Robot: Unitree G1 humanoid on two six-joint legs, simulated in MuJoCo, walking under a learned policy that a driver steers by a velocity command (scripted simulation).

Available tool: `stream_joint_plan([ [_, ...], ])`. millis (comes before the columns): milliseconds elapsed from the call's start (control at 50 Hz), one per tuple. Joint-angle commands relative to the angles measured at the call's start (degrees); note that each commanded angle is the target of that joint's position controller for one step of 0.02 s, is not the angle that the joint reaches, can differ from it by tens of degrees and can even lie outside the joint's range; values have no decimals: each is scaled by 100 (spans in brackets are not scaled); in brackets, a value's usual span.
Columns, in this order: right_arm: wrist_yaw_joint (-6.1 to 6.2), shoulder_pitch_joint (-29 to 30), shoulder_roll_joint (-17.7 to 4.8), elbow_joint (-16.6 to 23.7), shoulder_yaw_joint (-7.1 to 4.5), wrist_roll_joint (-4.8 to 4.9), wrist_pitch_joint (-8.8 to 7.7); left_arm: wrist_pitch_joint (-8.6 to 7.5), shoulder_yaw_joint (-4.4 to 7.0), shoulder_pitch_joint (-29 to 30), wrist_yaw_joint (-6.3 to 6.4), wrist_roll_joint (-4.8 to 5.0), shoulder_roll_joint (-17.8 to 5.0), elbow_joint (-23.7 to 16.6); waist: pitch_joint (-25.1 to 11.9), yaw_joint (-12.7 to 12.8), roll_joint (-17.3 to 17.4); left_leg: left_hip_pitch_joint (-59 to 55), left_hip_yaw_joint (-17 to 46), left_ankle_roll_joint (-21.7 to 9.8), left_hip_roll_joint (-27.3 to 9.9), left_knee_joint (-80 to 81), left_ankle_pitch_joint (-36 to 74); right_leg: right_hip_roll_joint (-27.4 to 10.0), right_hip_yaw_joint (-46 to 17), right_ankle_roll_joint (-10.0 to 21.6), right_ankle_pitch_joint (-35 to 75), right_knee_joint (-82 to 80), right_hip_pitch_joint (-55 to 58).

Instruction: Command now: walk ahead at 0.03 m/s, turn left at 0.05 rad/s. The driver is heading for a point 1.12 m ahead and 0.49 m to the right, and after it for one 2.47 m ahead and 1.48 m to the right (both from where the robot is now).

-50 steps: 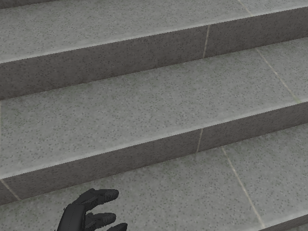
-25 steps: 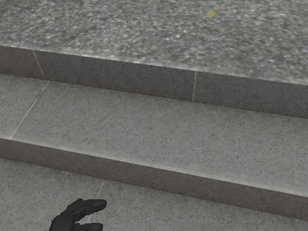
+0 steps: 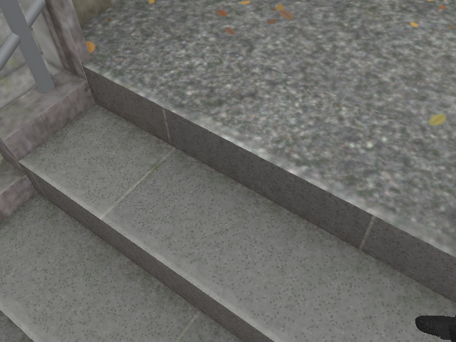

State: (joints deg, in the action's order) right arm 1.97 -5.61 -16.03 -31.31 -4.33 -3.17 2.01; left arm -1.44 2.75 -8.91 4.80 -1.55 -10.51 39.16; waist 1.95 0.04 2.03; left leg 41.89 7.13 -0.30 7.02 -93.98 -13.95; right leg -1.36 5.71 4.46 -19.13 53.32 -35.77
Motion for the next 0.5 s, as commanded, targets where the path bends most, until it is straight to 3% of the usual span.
stream_joint_plan([
  [20, 41, -862, 349, 27, 235, -27, -2, -252, -15, -116, -96, 59, -225, -36, -524, -326, -656, 633, 91, 36, 18, -656, 143, -821, -2386, 1123, 440, -2050, 849],
  [60, 18, -511, 180, 130, 237, -67, -17, -275, 69, -208, -93, 78, -454, 8, -676, -305, -590, 956, -261, 166, -298, -487, 279, -754, -2558, 1165, 292, -2088, 1261],
  [120, -15, 248, 225, 340, 285, -42, -56, -248, 193, -518, 12, 50, -645, 6, -742, -43, -623, 1172, -356, 271, -561, -57, 639, -621, -2916, 1240, 96, -1910, 1485],
  [180, -24, 489, 329, 477, 322, -18, -71, -220, 304, -637, 88, -28, -757, -90, -934, 42, -722, 1082, -170, 262, -616, 206, 811, -670, -3509, 1337, -218, -1763, 1468],
  [320, -95, 310, 389, 619, 367, 61, -105, 18, 418, -15, 190, -148, -831, -554, -1115, -3, -954, -146, 223, 159, -688, 1411, 279, -493, -4235, 1329, -1006, -1291, 688],
  [360, -170, 70, 430, 588, 424, 132, -128, 182, 415, 229, 231, -219, -808, -662, -1051, -74, -1040, -987, 199, 63, -822, 3195, -126, -204, -3942, 1038, -1019, -1090, 306],
  [380, -169, -290, 463, 433, 450, 249, -96, 297, 394, 400, 228, -201, -694, -746, -1031, -162, -1110, -1791, -31, 36, -790, 4581, -24, 57, -3461, 787, -739, -892, 49],
  [420, -113, -932, 624, -56, 444, 509, -63, 561, 400, 205, 293, -79, -500, -694, -634, -150, -923, -3346, -684, 180, -683, 7684, 2150, 546, -2757, 330, -837, -261, -352],
  [440, -56, -764, 651, -219, 455, 467, -73, 611, 406, -136, 294, -129, -346, -613, -266, 110, -164, -3293, -793, 355, -646, 8677, 3028, 1080, -2155, 120, -1173, 656, -163],
  [460, -1, -365, 706, -297, 491, 355, -144, 598, 407, -438, 247, -22, -250, -586, 119, 387, 572, -3189, -862, 538, -927, 9210, 3903, 1528, -1338, -21, -959, 2173, -166],
  [480, -3, 86, 553, -228, 524, 279, -258, 590, 453, -857, 198, 65, -204, -603, 46, 760, 790, -3786, -689, 579, -1359, 8199, 5636, 1683, -1062, -173, -2043, 4487, -1357],
  [500, -21, -437, 170, -179, 457, 251, -406, 539, 408, -1151, 128, 12, -26, -818, -272, 897, 828, -4387, -308, 455, -2388, 6427, 9601, 1644, -790, -506, -2636, 6017, -2461],
])
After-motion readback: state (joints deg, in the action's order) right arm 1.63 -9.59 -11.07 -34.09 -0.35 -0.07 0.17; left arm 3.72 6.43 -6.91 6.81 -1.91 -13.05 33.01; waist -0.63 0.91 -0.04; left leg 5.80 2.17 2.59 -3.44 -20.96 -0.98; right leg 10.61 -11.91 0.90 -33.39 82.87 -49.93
